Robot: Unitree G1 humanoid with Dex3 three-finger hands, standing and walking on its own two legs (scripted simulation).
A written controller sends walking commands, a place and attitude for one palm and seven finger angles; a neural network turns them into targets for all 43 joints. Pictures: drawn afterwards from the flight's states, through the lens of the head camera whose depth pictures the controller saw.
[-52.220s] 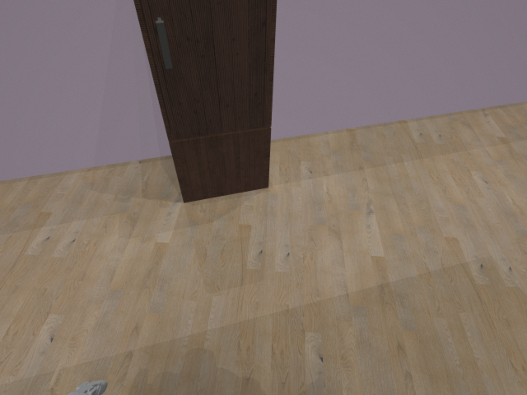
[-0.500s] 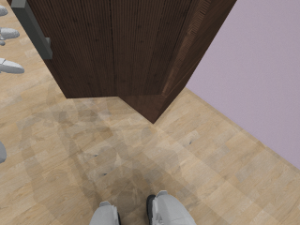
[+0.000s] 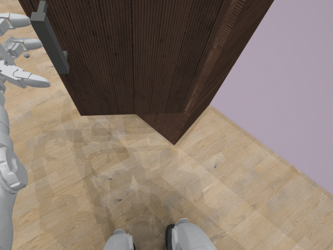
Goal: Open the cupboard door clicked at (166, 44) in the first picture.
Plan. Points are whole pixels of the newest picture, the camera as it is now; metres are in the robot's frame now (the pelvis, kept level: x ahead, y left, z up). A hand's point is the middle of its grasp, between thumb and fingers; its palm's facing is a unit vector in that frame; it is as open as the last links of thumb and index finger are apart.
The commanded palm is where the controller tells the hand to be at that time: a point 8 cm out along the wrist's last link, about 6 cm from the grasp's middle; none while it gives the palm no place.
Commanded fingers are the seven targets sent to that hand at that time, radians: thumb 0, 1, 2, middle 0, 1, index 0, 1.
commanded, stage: slide the fingers in behind the handle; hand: left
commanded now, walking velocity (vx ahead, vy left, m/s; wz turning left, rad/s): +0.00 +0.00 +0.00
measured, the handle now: (54, 40) +0.56 +0.20 +0.10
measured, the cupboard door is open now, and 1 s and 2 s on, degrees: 45 44 43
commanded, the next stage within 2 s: close the thumb around the handle in 1.20 s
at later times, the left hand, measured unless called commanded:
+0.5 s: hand (34, 59) +0.51 +0.23 +0.10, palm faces +0.05 -1.00 +0.00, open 14.8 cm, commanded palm +0.50 +0.24 +0.10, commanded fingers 0.00 -0.50 0.30 -0.30 -1.20 -0.30 -1.20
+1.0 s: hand (62, 59) +0.51 +0.18 +0.09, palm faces -0.03 -1.00 +0.02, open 14.6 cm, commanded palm +0.50 +0.22 +0.10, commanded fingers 0.00 -0.50 0.30 -0.30 -1.20 -0.30 -1.20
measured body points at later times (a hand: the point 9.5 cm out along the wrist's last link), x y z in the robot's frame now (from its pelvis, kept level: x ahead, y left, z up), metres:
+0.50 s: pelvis +0.00 -0.01 +0.00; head +0.13 +0.02 +0.43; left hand +0.50 +0.29 +0.10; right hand +0.00 -0.27 -0.10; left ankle -0.03 +0.09 -0.69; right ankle +0.02 -0.13 -0.69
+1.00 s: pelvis +0.00 -0.01 +0.00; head +0.13 +0.02 +0.43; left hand +0.51 +0.24 +0.10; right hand +0.00 -0.27 -0.11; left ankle -0.03 +0.09 -0.69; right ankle +0.02 -0.13 -0.69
